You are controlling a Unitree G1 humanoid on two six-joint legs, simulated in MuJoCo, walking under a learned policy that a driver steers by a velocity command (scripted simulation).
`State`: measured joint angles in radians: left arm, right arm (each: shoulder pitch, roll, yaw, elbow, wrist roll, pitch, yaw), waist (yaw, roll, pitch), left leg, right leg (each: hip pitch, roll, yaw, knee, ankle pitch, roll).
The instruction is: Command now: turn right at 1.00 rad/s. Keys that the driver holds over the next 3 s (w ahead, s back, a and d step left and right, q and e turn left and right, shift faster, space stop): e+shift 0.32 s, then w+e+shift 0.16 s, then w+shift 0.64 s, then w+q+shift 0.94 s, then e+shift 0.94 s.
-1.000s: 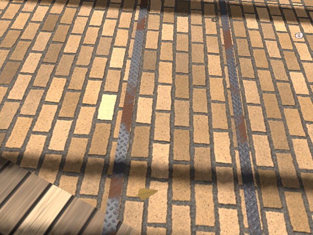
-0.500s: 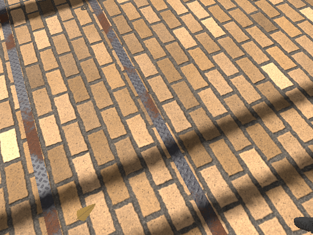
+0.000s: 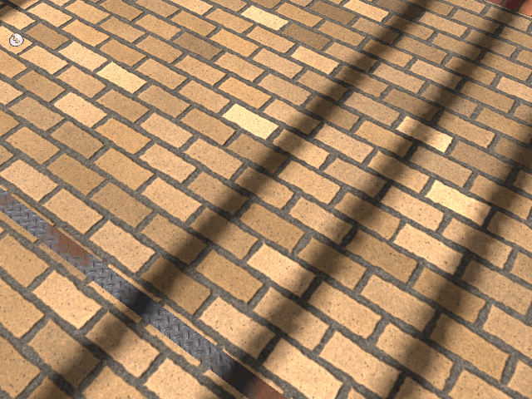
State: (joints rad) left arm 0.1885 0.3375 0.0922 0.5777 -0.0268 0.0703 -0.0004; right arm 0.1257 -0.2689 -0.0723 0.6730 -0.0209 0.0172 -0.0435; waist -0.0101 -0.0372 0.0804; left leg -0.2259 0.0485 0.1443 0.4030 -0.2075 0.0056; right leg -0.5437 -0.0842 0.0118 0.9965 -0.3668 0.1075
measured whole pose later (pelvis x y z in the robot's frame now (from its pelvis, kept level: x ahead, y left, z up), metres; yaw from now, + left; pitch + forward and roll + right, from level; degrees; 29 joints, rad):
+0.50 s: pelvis +0.06 -0.05 +0.00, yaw -28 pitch +3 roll +2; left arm 0.24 0.33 0.07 0.59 -0.03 0.01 0.02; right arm 0.08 -0.32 -0.09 0.67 0.02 -0.06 0.02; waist 0.02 0.01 0.01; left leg -0.45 -0.06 -0.12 0.66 -0.31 -0.06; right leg -0.28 0.09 0.26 0.50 -0.27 -0.05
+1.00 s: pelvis +0.29 -0.20 -0.02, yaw -39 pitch +4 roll -2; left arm -0.02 0.30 0.00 0.60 0.05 -0.03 -0.07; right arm 0.61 -0.26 -0.03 0.97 -0.02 -0.08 0.00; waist -0.13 -0.02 0.02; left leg 0.20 0.05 0.01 0.22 -0.45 0.00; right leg -0.58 0.05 -0.08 0.59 -0.21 -0.12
